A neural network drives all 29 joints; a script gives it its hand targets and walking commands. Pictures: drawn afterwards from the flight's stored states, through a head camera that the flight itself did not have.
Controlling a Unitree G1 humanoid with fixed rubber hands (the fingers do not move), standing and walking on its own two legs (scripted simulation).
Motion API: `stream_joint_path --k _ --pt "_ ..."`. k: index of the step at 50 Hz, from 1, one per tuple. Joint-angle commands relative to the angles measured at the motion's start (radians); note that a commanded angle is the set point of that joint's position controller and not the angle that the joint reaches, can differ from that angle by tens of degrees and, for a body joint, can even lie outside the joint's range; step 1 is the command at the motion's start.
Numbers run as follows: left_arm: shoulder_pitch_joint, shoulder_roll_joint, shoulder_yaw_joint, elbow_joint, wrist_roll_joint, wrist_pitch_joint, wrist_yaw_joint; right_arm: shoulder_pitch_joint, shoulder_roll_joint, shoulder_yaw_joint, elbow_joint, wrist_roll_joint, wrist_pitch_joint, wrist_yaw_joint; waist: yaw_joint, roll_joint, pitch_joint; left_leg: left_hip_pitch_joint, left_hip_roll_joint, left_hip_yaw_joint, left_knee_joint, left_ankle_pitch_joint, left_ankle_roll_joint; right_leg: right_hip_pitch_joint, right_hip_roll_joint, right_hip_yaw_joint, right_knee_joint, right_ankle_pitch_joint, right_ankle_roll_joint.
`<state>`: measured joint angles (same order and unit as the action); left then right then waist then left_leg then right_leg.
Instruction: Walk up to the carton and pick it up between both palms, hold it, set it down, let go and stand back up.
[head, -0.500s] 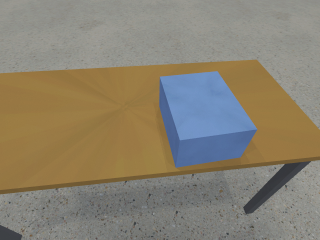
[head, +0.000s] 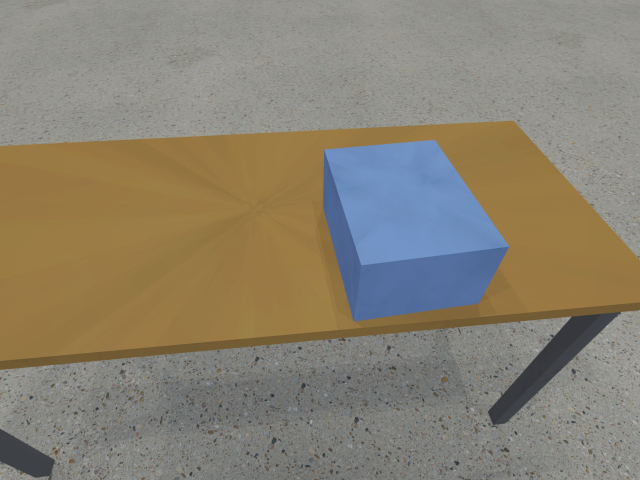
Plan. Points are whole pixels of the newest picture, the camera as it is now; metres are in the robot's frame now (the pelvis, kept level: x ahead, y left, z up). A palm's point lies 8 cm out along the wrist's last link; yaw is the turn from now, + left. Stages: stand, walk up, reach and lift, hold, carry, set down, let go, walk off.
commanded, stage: walk up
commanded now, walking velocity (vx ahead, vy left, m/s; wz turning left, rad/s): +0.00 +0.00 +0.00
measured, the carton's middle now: (397, 222) +0.53 -0.13 +0.00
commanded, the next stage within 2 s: none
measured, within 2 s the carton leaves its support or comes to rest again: neither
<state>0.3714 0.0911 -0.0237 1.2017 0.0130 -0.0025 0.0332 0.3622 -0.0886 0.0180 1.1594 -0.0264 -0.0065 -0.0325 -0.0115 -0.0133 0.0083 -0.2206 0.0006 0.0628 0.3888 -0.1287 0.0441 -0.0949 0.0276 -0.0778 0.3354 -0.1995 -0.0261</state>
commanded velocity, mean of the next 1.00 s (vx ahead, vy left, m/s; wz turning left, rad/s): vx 0.00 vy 0.00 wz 0.00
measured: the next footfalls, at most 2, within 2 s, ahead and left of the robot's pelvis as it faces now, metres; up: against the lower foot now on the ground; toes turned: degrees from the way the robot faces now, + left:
none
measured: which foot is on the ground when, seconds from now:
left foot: down 0.00-1.00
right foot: down 0.00-1.00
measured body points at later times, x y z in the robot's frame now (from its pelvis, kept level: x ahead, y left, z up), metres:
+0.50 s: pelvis +0.00 +0.01 +0.00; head -0.02 +0.03 +0.45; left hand -0.07 +0.20 -0.17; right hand -0.04 -0.18 -0.16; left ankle +0.06 +0.09 -0.74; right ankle -0.01 -0.10 -0.74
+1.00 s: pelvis +0.00 +0.01 +0.00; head -0.01 +0.02 +0.45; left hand -0.07 +0.19 -0.17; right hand -0.04 -0.17 -0.16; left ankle +0.06 +0.09 -0.74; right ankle -0.01 -0.10 -0.74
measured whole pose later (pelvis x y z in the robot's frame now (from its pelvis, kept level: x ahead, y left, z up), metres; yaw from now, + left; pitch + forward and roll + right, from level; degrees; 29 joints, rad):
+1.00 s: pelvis +0.00 +0.01 +0.00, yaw +0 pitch -1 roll -1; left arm 0.41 0.07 -0.02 1.21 0.02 -0.01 0.04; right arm 0.37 -0.05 0.01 1.14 -0.03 -0.01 -0.04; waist -0.01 -0.01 -0.01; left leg -0.24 -0.02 0.08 0.41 -0.14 0.06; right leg -0.14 0.01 -0.06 0.39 -0.23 -0.01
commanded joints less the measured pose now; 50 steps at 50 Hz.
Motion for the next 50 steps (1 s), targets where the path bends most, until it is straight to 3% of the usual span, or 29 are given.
stream_joint_path --k 1,15,26,50 --pt "0.091 0.052 0.008 0.005 0.002 -0.005 0.004 0.067 -0.068 -0.012 -0.017 0.001 -0.008 -0.007 0.002 0.042 0.132 -0.030 0.114 -0.146 -0.112 -0.188 -0.019 -0.148 -0.121 0.122 -0.084 -0.115 -0.011" --pt "0.120 0.046 0.011 0.014 0.003 -0.005 0.007 0.083 -0.051 -0.010 -0.029 -0.007 -0.007 -0.007 0.003 0.012 0.129 -0.045 0.116 -0.154 -0.112 -0.216 -0.013 -0.179 -0.118 0.125 -0.066 -0.138 -0.007" --pt "0.144 0.036 0.013 0.016 0.005 -0.007 0.008 0.080 -0.036 -0.011 -0.034 -0.004 -0.009 -0.007 0.009 0.044 0.118 -0.056 0.120 -0.166 -0.128 -0.236 -0.012 -0.165 -0.115 0.114 -0.038 -0.112 -0.005" --pt "0.151 0.021 0.012 0.016 0.004 -0.013 0.012 0.092 -0.022 -0.017 -0.027 -0.002 -0.010 -0.006 0.004 0.021 0.126 -0.025 0.113 -0.149 -0.096 -0.159 -0.008 -0.171 -0.123 0.119 -0.043 -0.088 -0.006"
